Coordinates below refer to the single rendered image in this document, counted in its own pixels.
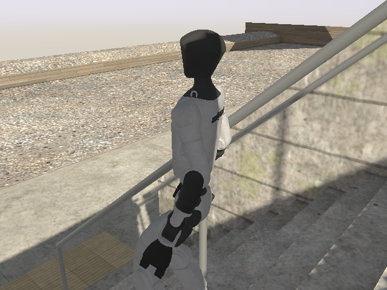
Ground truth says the left robot upper arm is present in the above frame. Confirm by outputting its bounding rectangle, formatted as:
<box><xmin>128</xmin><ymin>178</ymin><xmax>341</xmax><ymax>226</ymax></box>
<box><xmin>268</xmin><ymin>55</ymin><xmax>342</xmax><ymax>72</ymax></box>
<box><xmin>171</xmin><ymin>99</ymin><xmax>210</xmax><ymax>188</ymax></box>

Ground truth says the robot left forearm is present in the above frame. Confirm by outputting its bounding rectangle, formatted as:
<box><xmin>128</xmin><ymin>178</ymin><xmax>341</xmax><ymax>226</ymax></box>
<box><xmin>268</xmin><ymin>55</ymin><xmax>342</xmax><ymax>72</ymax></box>
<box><xmin>158</xmin><ymin>170</ymin><xmax>204</xmax><ymax>247</ymax></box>

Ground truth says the right robot upper arm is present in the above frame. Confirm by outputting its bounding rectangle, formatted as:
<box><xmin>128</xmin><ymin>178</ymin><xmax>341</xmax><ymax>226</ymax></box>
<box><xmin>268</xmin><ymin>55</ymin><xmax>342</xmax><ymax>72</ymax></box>
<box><xmin>216</xmin><ymin>86</ymin><xmax>232</xmax><ymax>150</ymax></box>

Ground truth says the right robot shin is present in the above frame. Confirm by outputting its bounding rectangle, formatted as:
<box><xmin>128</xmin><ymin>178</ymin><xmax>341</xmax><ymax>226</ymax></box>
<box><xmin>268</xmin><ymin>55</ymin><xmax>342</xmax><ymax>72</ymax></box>
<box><xmin>170</xmin><ymin>244</ymin><xmax>207</xmax><ymax>290</ymax></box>

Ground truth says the right robot hand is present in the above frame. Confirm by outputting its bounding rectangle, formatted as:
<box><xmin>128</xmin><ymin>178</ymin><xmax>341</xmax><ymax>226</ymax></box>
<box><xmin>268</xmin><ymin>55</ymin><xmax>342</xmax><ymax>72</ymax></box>
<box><xmin>173</xmin><ymin>183</ymin><xmax>181</xmax><ymax>198</ymax></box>

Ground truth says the robot right forearm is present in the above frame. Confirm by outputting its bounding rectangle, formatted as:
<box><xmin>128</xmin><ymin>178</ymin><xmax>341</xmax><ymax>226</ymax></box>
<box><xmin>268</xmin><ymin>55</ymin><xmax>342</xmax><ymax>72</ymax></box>
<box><xmin>215</xmin><ymin>148</ymin><xmax>226</xmax><ymax>161</ymax></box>

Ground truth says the left robot hand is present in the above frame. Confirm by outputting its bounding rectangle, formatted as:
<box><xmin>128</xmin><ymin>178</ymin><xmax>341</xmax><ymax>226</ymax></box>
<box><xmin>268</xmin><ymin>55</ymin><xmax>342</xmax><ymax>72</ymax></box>
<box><xmin>139</xmin><ymin>239</ymin><xmax>172</xmax><ymax>279</ymax></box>

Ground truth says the left robot shin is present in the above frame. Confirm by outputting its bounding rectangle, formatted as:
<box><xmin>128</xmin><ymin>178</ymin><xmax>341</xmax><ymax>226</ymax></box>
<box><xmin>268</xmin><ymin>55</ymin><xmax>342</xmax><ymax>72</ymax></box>
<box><xmin>132</xmin><ymin>268</ymin><xmax>165</xmax><ymax>290</ymax></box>

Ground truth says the robot shin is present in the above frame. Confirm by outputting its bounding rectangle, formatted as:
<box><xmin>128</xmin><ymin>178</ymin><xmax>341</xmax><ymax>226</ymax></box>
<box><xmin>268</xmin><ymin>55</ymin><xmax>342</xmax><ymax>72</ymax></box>
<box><xmin>132</xmin><ymin>268</ymin><xmax>165</xmax><ymax>290</ymax></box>
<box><xmin>170</xmin><ymin>244</ymin><xmax>207</xmax><ymax>290</ymax></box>

